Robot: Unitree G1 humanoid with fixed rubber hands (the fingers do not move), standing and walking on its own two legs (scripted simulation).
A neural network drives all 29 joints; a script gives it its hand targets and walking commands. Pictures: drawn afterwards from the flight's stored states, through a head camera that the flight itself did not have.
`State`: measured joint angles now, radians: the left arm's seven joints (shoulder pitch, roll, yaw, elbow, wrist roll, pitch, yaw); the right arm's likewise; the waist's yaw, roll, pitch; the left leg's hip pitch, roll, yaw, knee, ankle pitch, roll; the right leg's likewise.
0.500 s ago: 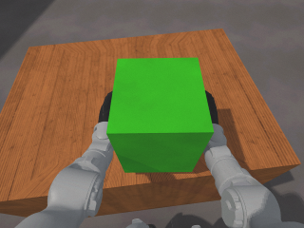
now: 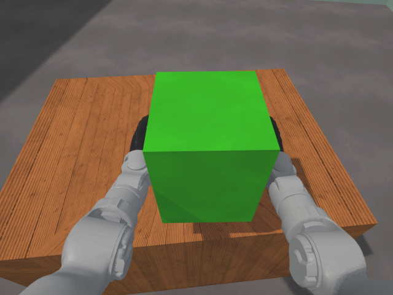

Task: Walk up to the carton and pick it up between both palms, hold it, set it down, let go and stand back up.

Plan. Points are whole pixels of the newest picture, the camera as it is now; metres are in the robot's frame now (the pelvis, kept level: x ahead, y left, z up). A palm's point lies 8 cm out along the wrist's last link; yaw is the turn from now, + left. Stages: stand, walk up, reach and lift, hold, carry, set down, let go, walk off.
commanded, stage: reach and lift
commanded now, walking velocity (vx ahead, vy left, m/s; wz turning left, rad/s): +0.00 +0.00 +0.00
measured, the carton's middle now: (206, 150) +0.40 +0.01 +0.08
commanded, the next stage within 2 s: hold in 1.74 s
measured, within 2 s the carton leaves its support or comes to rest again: neither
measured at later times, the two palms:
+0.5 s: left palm (144, 130) +0.41 +0.13 +0.14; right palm (289, 134) +0.40 -0.16 +0.13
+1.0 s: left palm (147, 118) +0.40 +0.12 +0.17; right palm (300, 120) +0.41 -0.17 +0.16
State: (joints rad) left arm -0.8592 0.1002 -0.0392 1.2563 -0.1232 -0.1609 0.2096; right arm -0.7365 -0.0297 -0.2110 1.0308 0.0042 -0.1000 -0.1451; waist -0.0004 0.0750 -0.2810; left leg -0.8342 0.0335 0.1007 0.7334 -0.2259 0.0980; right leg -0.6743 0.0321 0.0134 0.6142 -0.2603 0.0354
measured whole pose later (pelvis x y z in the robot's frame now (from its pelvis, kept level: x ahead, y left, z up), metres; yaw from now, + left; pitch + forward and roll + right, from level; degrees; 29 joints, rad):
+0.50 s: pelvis -0.01 -0.02 +0.02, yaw +1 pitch +11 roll -4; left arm -0.86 0.10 -0.04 0.97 -0.12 0.19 0.25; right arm -0.76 -0.07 -0.21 0.94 0.08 0.10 -0.12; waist 0.01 0.04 -0.21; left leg -0.62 0.03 0.10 0.57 -0.15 0.09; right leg -0.47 0.03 0.01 0.48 -0.20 0.04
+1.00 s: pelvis +0.01 -0.04 +0.03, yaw +2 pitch +6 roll -2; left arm -0.73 0.10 0.02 0.68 -0.07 0.41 0.22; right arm -0.68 -0.07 -0.10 0.68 0.17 0.31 -0.18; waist 0.01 0.04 -0.17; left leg -0.43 0.03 0.10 0.46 -0.13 0.06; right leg -0.29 0.03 0.01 0.39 -0.19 0.02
